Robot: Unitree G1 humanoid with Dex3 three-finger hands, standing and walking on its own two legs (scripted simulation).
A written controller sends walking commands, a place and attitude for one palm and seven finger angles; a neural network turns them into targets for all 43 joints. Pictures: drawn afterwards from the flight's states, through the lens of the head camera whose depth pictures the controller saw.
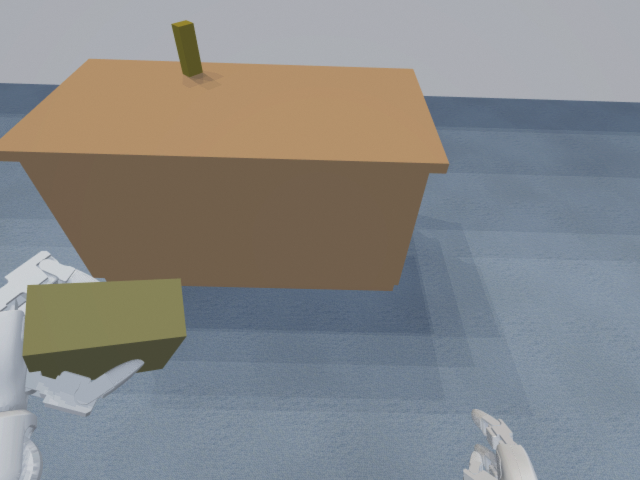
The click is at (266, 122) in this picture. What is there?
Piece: table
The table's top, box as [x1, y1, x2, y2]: [0, 59, 448, 173]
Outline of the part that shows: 0,139 0,160 440,173 445,173 448,166 448,161 414,72 412,69 201,62 203,72 188,77 181,72 180,64 178,61 88,59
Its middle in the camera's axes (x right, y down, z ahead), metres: -0.26 -0.42 +1.23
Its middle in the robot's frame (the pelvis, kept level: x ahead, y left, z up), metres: +1.18 +0.33 -0.12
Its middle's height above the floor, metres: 0.65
